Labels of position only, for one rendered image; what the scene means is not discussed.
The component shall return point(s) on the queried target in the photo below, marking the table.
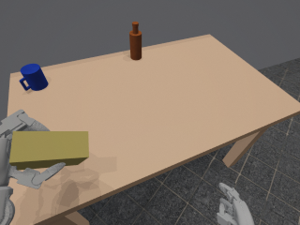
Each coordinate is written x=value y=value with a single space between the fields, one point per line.
x=183 y=100

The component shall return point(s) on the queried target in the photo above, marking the sponge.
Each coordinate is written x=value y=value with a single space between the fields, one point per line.
x=43 y=149

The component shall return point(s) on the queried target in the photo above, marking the robot right hand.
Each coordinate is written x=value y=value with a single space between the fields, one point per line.
x=237 y=210

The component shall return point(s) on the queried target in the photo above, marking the left robot forearm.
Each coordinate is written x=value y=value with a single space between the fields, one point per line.
x=7 y=207

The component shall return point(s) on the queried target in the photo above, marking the robot left hand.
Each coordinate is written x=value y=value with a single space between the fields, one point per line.
x=20 y=121

